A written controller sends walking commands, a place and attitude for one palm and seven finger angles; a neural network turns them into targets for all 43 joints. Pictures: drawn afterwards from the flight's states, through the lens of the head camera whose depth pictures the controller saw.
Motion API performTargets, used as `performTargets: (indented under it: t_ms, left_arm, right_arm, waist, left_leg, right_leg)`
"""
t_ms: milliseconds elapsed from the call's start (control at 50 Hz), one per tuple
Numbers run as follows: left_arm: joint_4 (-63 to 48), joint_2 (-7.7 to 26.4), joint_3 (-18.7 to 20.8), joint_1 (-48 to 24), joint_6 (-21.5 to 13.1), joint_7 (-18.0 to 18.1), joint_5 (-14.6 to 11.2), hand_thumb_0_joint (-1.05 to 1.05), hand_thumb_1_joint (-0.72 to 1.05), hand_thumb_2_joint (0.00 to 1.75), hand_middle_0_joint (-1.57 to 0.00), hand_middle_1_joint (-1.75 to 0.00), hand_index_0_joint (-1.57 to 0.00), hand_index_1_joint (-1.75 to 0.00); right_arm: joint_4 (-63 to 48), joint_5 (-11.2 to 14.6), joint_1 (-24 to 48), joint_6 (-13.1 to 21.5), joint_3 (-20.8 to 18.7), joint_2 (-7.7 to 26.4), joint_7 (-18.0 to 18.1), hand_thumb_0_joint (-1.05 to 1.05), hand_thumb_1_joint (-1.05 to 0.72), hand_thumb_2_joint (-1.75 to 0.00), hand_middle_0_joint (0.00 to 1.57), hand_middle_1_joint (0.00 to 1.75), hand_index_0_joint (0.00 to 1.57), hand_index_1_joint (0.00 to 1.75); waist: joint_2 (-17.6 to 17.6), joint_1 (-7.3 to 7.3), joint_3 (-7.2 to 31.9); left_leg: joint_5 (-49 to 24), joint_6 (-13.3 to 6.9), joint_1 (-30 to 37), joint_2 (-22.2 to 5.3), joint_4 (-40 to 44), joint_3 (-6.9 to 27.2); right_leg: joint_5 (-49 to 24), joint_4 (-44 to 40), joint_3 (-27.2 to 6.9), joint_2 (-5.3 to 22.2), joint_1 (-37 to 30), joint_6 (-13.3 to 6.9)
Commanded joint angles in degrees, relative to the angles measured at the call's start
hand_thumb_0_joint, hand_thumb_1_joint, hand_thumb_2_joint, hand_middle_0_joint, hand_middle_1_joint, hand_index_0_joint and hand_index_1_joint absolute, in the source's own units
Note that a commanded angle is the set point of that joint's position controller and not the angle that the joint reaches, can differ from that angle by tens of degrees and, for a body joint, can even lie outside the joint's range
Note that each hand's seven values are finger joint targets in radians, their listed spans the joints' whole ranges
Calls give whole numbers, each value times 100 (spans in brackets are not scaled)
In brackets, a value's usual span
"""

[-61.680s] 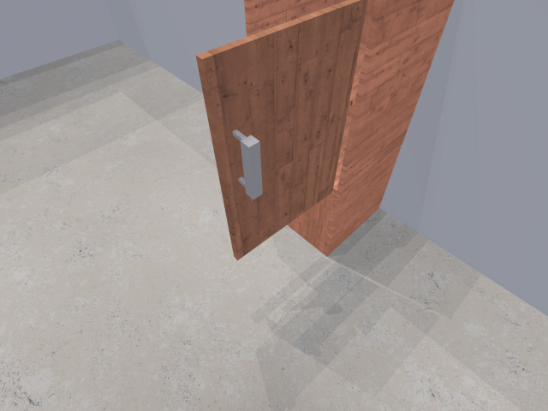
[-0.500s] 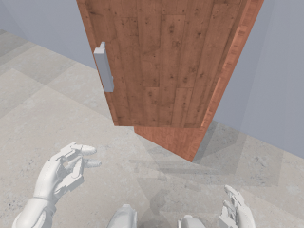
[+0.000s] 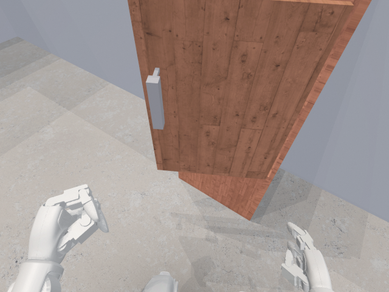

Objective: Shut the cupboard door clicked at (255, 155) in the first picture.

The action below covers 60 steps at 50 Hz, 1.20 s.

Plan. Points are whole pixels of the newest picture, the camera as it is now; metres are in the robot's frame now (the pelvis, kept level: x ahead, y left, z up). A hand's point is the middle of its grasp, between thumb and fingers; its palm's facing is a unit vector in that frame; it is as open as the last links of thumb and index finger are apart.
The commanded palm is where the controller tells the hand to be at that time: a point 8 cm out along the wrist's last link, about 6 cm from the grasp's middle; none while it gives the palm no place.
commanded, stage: raise the hand and make a fist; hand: left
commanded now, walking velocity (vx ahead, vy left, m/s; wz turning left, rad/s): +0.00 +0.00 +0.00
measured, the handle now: (157, 99) +0.53 +0.15 +0.09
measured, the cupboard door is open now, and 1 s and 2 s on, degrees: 29 29 29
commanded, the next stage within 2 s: bring the fist close to the handle in 0.68 s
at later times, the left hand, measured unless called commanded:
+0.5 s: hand (119, 220) +0.22 +0.16 +0.08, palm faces -0.03 -1.00 -0.02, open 3.1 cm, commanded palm +0.20 +0.21 +0.09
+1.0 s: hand (127, 196) +0.26 +0.15 +0.10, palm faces +0.00 -1.00 -0.03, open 3.1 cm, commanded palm +0.24 +0.20 +0.09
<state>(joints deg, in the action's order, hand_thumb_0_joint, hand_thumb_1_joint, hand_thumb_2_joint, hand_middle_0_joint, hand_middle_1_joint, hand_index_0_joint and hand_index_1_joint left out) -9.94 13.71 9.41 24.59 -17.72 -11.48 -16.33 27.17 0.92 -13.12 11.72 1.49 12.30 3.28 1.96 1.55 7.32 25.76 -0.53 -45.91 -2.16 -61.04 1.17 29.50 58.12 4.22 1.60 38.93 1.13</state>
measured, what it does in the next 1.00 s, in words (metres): stands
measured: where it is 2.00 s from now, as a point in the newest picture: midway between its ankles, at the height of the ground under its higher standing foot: outside the picture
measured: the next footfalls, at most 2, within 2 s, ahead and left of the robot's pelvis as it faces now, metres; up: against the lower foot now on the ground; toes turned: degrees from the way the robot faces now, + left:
none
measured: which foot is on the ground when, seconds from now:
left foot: down 0.00-1.00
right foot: down 0.00-1.00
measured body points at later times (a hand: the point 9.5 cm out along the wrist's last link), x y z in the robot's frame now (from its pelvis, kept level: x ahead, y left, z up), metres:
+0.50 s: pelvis +0.00 -0.02 +0.01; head +0.03 -0.04 +0.46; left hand +0.22 +0.21 +0.08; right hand +0.16 -0.27 -0.06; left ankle +0.05 +0.11 -0.67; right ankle +0.00 -0.14 -0.67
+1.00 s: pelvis +0.00 -0.03 +0.01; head +0.04 -0.04 +0.46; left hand +0.25 +0.20 +0.10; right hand +0.18 -0.26 -0.07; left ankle +0.05 +0.11 -0.67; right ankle +0.00 -0.14 -0.67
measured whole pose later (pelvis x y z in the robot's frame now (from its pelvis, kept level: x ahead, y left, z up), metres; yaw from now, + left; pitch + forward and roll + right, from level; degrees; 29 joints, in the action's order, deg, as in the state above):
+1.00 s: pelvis +0.00 -0.03 +0.01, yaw +0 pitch +9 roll -1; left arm 2.2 12.2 8.1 10.1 -18.2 -13.8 -16.6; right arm 31.7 1.5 -14.1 11.9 1.5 14.3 3.8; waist 3.0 1.6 5.0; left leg 23.6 1.6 -41.6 -2.5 -56.4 1.5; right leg 29.1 56.5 4.4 1.1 36.1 -1.0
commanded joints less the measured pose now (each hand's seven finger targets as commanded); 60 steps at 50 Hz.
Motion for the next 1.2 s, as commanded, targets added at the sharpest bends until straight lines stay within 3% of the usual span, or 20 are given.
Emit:
performTargets:
  t_ms: [0, 80, 100, 160, 200, 260, 300, 360, 400, 500, 560, 640, 700, 760, 800, 880, 980, 1040, 1160, 1180]
  left_arm:
    - [-647, 434, -71, -417, -16, -244, 82, 0, 90, 90, -130, -150, -130, -150]
    - [-977, 838, 344, -792, 31, -303, 4, 0, 90, 90, -130, -150, -130, -150]
    - [-1040, 1020, 548, -889, -6, -265, -27, 0, 90, 90, -130, -150, -130, -150]
    - [-1239, 910, 634, -932, -209, -148, -145, 0, 90, 90, -130, -150, -130, -150]
    - [-1089, 922, 685, -896, -264, -121, -194, 0, 90, 90, -130, -150, -130, -150]
    - [-752, 598, 272, -840, -163, -236, -171, 0, 90, 90, -130, -150, -130, -150]
    - [-282, 564, 243, -602, 20, -375, -196, 0, 90, 90, -130, -150, -130, -150]
    - [-274, 629, 262, -616, 151, -514, -224, 0, 90, 90, -130, -150, -130, -150]
    - [-432, 917, 561, -760, 72, -453, -240, 0, 90, 90, -130, -150, -130, -150]
    - [-897, 1014, 768, -1081, -492, -152, -225, 0, 90, 90, -130, -150, -130, -150]
    - [-652, 737, 510, -942, -617, -160, -191, 0, 90, 90, -130, -150, -130, -150]
    - [-188, 591, 236, -677, -302, -438, -202, 0, 90, 90, -130, -150, -130, -150]
    - [-210, 722, 327, -786, -106, -516, -219, 0, 90, 90, -130, -150, -130, -150]
    - [-498, 848, 526, -1103, -206, -416, -227, 0, 90, 90, -130, -150, -130, -150]
    - [-589, 962, 613, -1841, -395, -266, -195, 0, 90, 90, -130, -150, -130, -150]
    - [-218, 535, 228, -2214, -597, -206, -132, 0, 90, 90, -130, -150, -130, -150]
    - [309, 441, -141, -2442, -119, -327, 34, 0, 90, 90, -130, -150, -130, -150]
    - [508, 748, 230, -2776, 125, -178, 78, 0, 90, 90, -130, -150, -130, -150]
    - [778, 627, 353, -3891, -149, 335, 154, 0, 90, 90, -130, -150, -130, -150]
    - [816, 500, 200, -3970, -234, 349, 207, 0, 90, 90, -130, -150, -130, -150]
  right_arm:
    - [-773, 85, -17, 188, -291, 872, 51, 0, -90, -90, 20, 30, 20, 30]
    - [-885, 82, 32, 193, -265, 867, 96, 0, -90, -90, 20, 30, 20, 30]
    - [-856, 56, 51, 194, -237, 852, 108, 0, -90, -90, 20, 30, 20, 30]
    - [-836, 54, 79, 238, -204, 769, 95, 0, -90, -90, 20, 30, 20, 30]
    - [-770, 46, 98, 256, -199, 783, 81, 0, -90, -90, 20, 30, 20, 30]
    - [-700, 94, 84, 290, -205, 815, 59, 0, -90, -90, 20, 30, 20, 30]
    - [-662, 105, 52, 290, -234, 864, 62, 0, -90, -90, 20, 30, 20, 30]
    - [-705, 121, 47, 293, -289, 896, 89, 0, -90, -90, 20, 30, 20, 30]
    - [-689, 97, 77, 298, -294, 891, 103, 0, -90, -90, 20, 30, 20, 30]
    - [-624, 57, 108, 356, -282, 793, 90, 0, -90, -90, 20, 30, 20, 30]
    - [-554, 64, 91, 368, -283, 789, 45, 0, -90, -90, 20, 30, 20, 30]
    - [-581, 126, 55, 302, -316, 850, 48, 0, -90, -90, 20, 30, 20, 30]
    - [-618, 144, 62, 267, -321, 868, 96, 0, -90, -90, 20, 30, 20, 30]
    - [-654, 112, 114, 263, -300, 831, 115, 0, -90, -90, 20, 30, 20, 30]
    - [-543, 85, 121, 281, -275, 827, 149, 0, -90, -90, 20, 30, 20, 30]
    - [-398, 77, 116, 365, -267, 807, 112, 0, -90, -90, 20, 30, 20, 30]
    - [-384, 128, 29, 300, -286, 881, 87, 0, -90, -90, 20, 30, 20, 30]
    - [-393, 115, 51, 181, -285, 891, 88, 0, -90, -90, 20, 30, 20, 30]
    - [-243, 57, 123, 72, -264, 809, 42, 0, -90, -90, 20, 30, 20, 30]
    - [-220, 60, 130, 75, -269, 794, 15, 0, -90, -90, 20, 30, 20, 30]
  waist:
    - [240, -255, 344]
    - [102, -144, 793]
    - [265, -71, 791]
    - [307, -32, 1021]
    - [294, -33, 892]
    - [224, -151, 600]
    - [-81, -138, 406]
    - [-338, -112, 509]
    - [-325, -38, 600]
    - [-30, -1, 840]
    - [63, -82, 745]
    - [-209, -121, 499]
    - [-351, -108, 453]
    - [-298, -87, 620]
    - [-269, -161, 635]
    - [-94, -230, 756]
    - [19, -211, 928]
    - [-277, -145, 1034]
    - [-261, -172, 1121]
    - [-49, -180, 1170]
  left_leg:
    - [-574, -16, 1183, 124, 1335, 314]
    - [-733, -29, 1389, 158, 1360, 249]
    - [-823, -26, 1405, 178, 1355, 240]
    - [-1067, -5, 1623, 181, 1376, 204]
    - [-1051, -13, 1531, 195, 1347, 181]
    - [-894, -13, 1452, 193, 1396, 132]
    - [-886, -35, 1249, 221, 1367, 96]
    - [-934, -46, 1204, 248, 1315, 21]
    - [-1066, -52, 1213, 256, 1277, 14]
    - [-1255, -45, 1349, 251, 1192, -17]
    - [-1214, -35, 1348, 254, 1177, -40]
    - [-1052, -50, 1175, 264, 1188, -70]
    - [-1021, -73, 1182, 262, 1228, -46]
    - [-1098, -64, 1315, 263, 1243, -48]
    - [-1084, -74, 1295, 245, 1158, -24]
    - [-1027, -63, 1408, 238, 1115, 7]
    - [-1084, -76, 1513, 236, 1286, 12]
    - [-1203, -70, 1498, 236, 1355, -5]
    - [-1281, -38, 1663, 222, 1413, -34]
    - [-1304, -28, 1743, 220, 1406, -48]
  right_leg:
    - [-907, -919, 96, -382, 79, -246]
    - [-997, -1023, 36, -364, -249, -246]
    - [-1079, -1016, 13, -380, -349, -275]
    - [-1291, -1013, 35, -372, -513, -278]
    - [-1269, -1084, -11, -379, -540, -277]
    - [-1150, -1224, -47, -339, -456, -233]
    - [-1101, -1378, -166, -304, -545, -208]
    - [-1065, -1516, -340, -211, -670, -151]
    - [-1170, -1496, -406, -203, -798, -156]
    - [-1420, -1327, -436, -204, -834, -179]
    - [-1473, -1279, -404, -201, -691, -170]
    - [-1310, -1497, -555, -143, -708, -108]
    - [-1186, -1578, -578, -147, -761, -106]
    - [-1334, -1508, -529, -154, -777, -105]
    - [-1274, -1419, -514, -187, -652, -128]
    - [-1287, -1223, -370, -228, -399, -169]
    - [-1443, -1283, -325, -194, -535, -164]
    - [-1591, -1340, -354, -175, -749, -142]
    - [-1695, -1263, -266, -208, -702, -166]
    - [-1711, -1222, -253, -213, -632, -184]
